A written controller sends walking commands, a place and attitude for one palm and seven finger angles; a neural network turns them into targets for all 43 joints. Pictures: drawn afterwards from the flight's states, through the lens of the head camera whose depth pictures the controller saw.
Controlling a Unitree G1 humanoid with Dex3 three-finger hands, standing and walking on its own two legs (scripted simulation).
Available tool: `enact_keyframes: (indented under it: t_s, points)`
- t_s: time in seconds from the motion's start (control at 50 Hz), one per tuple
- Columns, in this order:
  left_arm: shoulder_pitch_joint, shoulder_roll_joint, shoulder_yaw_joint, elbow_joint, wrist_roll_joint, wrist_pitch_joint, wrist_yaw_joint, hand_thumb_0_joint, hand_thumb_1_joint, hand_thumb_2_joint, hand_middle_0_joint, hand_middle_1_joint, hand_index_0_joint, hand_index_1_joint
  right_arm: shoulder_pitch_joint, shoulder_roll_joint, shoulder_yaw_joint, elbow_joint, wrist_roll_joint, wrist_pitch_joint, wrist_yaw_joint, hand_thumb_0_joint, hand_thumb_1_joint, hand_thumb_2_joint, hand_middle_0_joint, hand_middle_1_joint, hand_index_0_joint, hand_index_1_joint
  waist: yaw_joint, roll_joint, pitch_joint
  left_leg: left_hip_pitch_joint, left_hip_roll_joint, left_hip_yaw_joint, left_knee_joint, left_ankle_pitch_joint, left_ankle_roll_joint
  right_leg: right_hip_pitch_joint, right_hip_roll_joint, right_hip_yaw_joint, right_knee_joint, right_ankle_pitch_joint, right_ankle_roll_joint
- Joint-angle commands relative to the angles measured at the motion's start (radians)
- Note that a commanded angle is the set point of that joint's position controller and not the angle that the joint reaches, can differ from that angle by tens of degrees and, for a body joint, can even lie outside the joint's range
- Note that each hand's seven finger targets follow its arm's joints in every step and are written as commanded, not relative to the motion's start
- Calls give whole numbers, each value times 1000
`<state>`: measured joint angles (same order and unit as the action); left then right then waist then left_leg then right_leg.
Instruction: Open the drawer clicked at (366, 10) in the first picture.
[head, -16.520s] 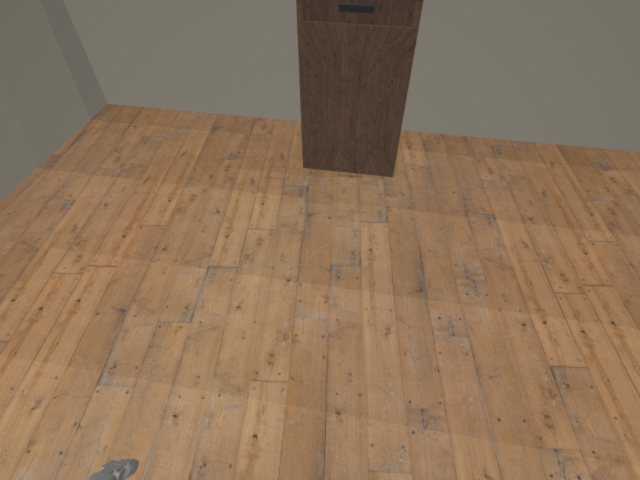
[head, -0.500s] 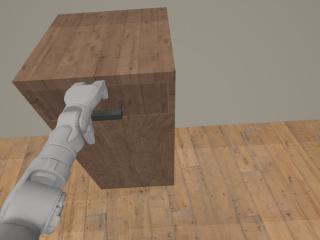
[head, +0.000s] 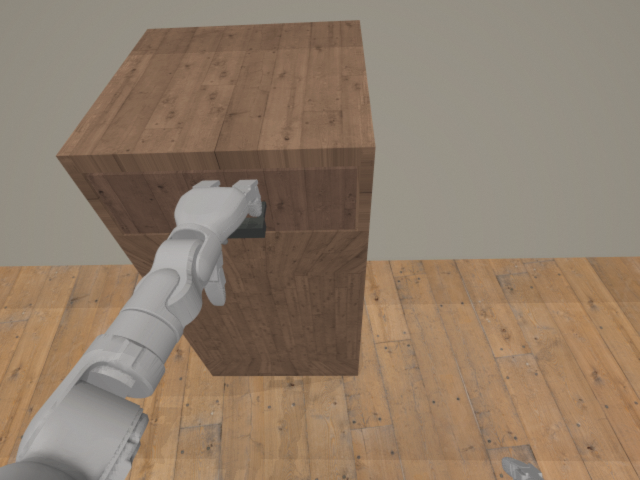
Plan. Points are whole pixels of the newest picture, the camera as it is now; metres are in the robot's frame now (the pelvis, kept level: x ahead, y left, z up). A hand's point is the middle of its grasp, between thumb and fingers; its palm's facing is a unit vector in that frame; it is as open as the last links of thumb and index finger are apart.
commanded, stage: move the hooked fingers above the handle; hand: left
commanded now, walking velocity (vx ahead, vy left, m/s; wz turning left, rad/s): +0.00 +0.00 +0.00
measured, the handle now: (226, 218) +0.50 +0.18 +0.02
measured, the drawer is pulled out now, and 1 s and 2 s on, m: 0.00 0.00 0.00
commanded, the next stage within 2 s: lower the fingers behind the handle in 0.84 s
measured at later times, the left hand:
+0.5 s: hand (204, 244) +0.41 +0.19 +0.06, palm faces -0.16 -0.03 -0.99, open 13.8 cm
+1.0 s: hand (220, 237) +0.43 +0.17 +0.06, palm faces -0.18 -0.05 -0.98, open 13.7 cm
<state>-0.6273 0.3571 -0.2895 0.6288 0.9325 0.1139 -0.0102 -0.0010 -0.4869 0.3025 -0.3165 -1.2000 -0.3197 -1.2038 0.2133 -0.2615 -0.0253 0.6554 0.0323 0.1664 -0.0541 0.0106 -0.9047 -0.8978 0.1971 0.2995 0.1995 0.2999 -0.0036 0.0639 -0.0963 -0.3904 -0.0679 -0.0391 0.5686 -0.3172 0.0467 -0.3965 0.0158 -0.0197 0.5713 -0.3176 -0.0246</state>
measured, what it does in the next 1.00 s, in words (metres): stands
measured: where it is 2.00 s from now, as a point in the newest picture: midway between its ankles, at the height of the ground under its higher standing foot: outside the picture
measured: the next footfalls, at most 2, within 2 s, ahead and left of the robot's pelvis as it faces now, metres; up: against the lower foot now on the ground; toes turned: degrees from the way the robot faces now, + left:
none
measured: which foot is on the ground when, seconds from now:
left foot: down 0.00-1.00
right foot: down 0.00-1.00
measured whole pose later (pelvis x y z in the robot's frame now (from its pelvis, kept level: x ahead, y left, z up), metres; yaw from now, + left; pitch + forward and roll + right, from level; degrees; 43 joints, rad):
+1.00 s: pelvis +0.00 -0.01 +0.00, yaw -2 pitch +9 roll +0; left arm -0.64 0.41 -0.16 0.75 0.98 0.02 0.01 0.00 -0.49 0.30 -0.32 -1.20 -0.33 -1.23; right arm 0.27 -0.25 -0.01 0.63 0.04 0.18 -0.07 0.01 -0.90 -0.90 0.20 0.30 0.20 0.30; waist -0.03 0.06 -0.10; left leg -0.41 -0.04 -0.01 0.56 -0.31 0.04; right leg -0.43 0.04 0.01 0.57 -0.30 -0.04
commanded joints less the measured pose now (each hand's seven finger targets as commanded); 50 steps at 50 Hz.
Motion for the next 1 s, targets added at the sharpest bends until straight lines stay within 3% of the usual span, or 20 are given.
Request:
enact_keyframes:
  t_s: [0.0,0.06,0.08,0.14,0.2,0.22,0.26,0.34,0.38,0.44,0.48,0.52,0.56,0.64,0.7,0.76,0.82,0.86,0.92,0.98]
  points:
    - [-573,318,272,-268,65,-184,154,0,-500,300,-300,-1200,-300,-1200,13,-94,-39,-102,-15,-37,-25,0,-900,-900,200,300,200,300,8,1,-340,183,23,-9,-6,414,-19,72,13,11,-2,305,-40]
    - [-513,447,421,-206,92,-146,305,0,-500,300,-300,-1200,-300,-1200,-13,-81,-21,-102,-17,-43,-28,0,-900,-900,200,300,200,300,71,-11,-350,52,10,11,-19,412,-35,155,18,13,23,329,-45]
    - [-504,403,373,-201,88,-113,334,0,-500,300,-300,-1200,-300,-1200,-41,-70,-13,-113,-8,-42,-28,0,-900,-900,200,300,200,300,65,-19,-343,42,9,26,-25,393,-36,171,14,19,15,338,-42]
    - [-446,387,337,-93,100,3,372,0,-500,300,-300,-1200,-300,-1200,-72,-75,-6,-101,-1,-35,-28,0,-900,-900,200,300,200,300,69,-65,-365,15,16,65,-37,399,-35,227,10,35,7,400,-33]
    - [-361,317,260,93,96,151,309,0,-500,300,-300,-1200,-300,-1200,-56,-103,-12,-81,5,-14,-17,0,-900,-900,200,300,200,300,47,-113,-356,8,28,81,-65,372,-33,254,4,32,-26,405,-17]
    - [-352,322,253,99,79,181,262,0,-500,300,-300,-1200,-300,-1200,-44,-120,-19,-84,6,-6,-15,0,-900,-900,200,300,200,300,32,-145,-373,14,30,85,-68,372,-24,277,1,34,-39,429,-8]
    - [-320,376,288,74,46,191,185,0,-500,300,-300,-1200,-300,-1200,-64,-134,-14,-105,15,16,-27,0,-900,-900,200,300,200,300,38,-209,-377,9,24,84,-83,371,-13,342,-6,44,-55,461,-1]
    - [-349,259,181,-57,28,95,55,0,-500,300,-300,-1200,-300,-1200,-44,-138,-20,-136,17,10,-43,0,-900,-900,200,300,200,300,-17,-217,-284,44,19,73,-77,347,13,283,-15,34,-76,503,7]
    - [-404,220,147,-169,32,-12,25,0,-500,300,-300,-1200,-300,-1200,-30,-127,-31,-141,5,-9,-45,0,-900,-900,200,300,200,300,-32,-147,-277,91,16,62,-58,352,20,231,-11,42,-77,476,1]
    - [-498,214,140,-336,38,-171,52,0,-500,300,-300,-1200,-300,-1200,8,-103,-47,-132,-9,-35,-44,0,-900,-900,200,300,200,300,-37,1,-343,181,11,36,-21,393,19,154,-1,48,-55,416,-16]
    - [-553,261,193,-344,51,-230,114,0,-500,300,-300,-1200,-300,-1200,39,-95,-57,-108,-8,-47,-40,0,-900,-900,200,300,200,300,-40,61,-348,204,17,15,-3,402,3,78,8,35,-39,342,-27]
    - [-550,307,262,-278,56,-240,196,0,-500,300,-300,-1200,-300,-1200,56,-97,-60,-84,-7,-56,-35,0,-900,-900,200,300,200,300,-28,28,-336,167,18,12,1,380,-6,55,15,24,-26,304,-30]
    - [-537,379,345,-221,64,-203,276,0,-500,300,-300,-1200,-300,-1200,52,-105,-56,-71,-8,-59,-30,0,-900,-900,200,300,200,300,-2,0,-352,104,11,17,-4,367,-15,84,20,18,-10,298,-33]
    - [-502,364,324,-53,86,-43,354,0,-500,300,-300,-1200,-300,-1200,9,-104,-41,-56,-3,-55,-15,0,-900,-900,200,300,200,300,14,-30,-348,37,12,50,-23,352,-20,136,14,19,-9,329,-28]
    - [-451,328,263,95,93,82,295,0,-500,300,-300,-1200,-300,-1200,9,-124,-38,-58,1,-31,-8,0,-900,-900,200,300,200,300,8,-73,-368,24,21,69,-38,364,-18,188,8,19,-22,379,-19]
    - [-391,200,145,106,46,132,156,0,-500,300,-300,-1200,-300,-1200,10,-144,-44,-101,15,-9,-9,0,-900,-900,200,300,200,300,-29,-156,-362,50,26,68,-41,380,0,228,2,22,-48,444,-8]
    - [-346,247,169,122,33,102,69,0,-500,300,-300,-1200,-300,-1200,1,-147,-28,-113,20,9,-29,0,-900,-900,200,300,200,300,-30,-239,-243,10,24,67,-62,292,9,208,-6,23,-75,391,4]
    - [-408,220,139,76,39,39,28,0,-500,300,-300,-1200,-300,-1200,4,-146,-24,-122,18,3,-35,0,-900,-900,200,300,200,300,-41,-221,-172,4,25,60,-68,245,11,155,-11,25,-88,327,-1]
    - [-449,304,232,-104,50,-121,45,0,-500,300,-300,-1200,-300,-1200,16,-123,-32,-145,0,-13,-40,0,-900,-900,200,300,200,300,-1,-97,-302,49,15,48,-38,300,15,196,-9,50,-46,365,-15]
    - [-473,333,293,-221,73,-234,142,0,-500,300,-300,-1200,-300,-1200,47,-96,-51,-141,-12,-30,-36,0,-900,-900,200,300,200,300,15,22,-380,92,17,33,-4,395,5,155,5,41,-5,380,-30]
